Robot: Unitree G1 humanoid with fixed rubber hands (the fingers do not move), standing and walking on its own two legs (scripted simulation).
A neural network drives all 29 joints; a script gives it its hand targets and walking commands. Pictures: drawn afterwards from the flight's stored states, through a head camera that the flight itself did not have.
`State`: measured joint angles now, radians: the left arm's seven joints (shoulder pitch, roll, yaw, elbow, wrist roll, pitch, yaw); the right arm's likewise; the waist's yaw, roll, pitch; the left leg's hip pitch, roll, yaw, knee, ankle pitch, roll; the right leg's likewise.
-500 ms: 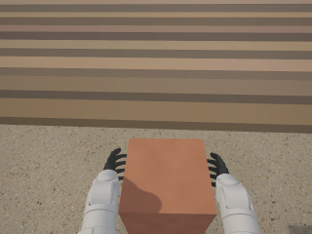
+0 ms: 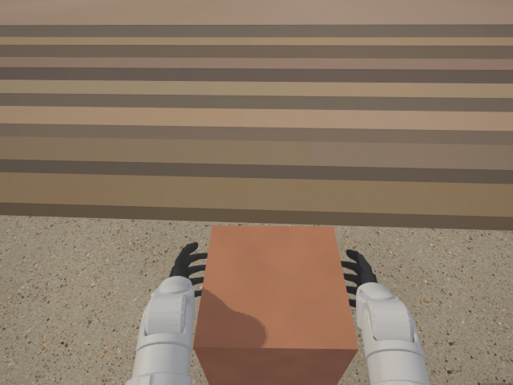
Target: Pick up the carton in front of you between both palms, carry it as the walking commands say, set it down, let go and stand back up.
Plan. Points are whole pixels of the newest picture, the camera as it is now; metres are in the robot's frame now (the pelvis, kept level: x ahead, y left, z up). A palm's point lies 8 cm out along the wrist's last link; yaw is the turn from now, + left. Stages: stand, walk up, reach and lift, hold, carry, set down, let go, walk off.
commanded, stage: hold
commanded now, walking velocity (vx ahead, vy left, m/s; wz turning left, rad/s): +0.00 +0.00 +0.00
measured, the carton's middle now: (271, 314) +0.29 +0.00 -0.03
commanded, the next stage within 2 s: carry in 1.16 s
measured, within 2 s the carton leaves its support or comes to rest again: neither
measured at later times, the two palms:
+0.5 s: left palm (181, 285) +0.29 +0.15 +0.05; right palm (366, 291) +0.29 -0.15 +0.05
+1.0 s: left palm (181, 286) +0.29 +0.15 +0.05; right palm (366, 293) +0.28 -0.15 +0.05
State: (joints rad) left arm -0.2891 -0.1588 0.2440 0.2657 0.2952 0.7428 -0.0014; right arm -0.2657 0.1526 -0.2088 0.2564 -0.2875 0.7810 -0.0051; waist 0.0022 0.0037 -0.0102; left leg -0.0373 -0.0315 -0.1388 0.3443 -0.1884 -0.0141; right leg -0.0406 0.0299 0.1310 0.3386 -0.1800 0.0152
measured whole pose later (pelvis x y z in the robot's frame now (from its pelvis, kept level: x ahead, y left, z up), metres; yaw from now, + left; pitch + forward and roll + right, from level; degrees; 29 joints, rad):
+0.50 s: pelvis +0.00 +0.00 +0.00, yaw +0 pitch -7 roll +0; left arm -0.31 -0.16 0.26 0.28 0.31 0.74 -0.01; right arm -0.29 0.16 -0.23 0.27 -0.30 0.77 0.00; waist 0.00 0.00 0.00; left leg -0.05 -0.03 -0.13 0.35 -0.19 -0.02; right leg -0.05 0.03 0.13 0.35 -0.18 0.01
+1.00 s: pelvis +0.00 +0.00 +0.00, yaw +0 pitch -7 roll +0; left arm -0.29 -0.16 0.24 0.26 0.30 0.75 0.00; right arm -0.27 0.15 -0.21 0.25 -0.29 0.78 -0.01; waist 0.00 0.00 0.00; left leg -0.04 -0.03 -0.13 0.34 -0.19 -0.01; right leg -0.04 0.03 0.12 0.33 -0.18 0.01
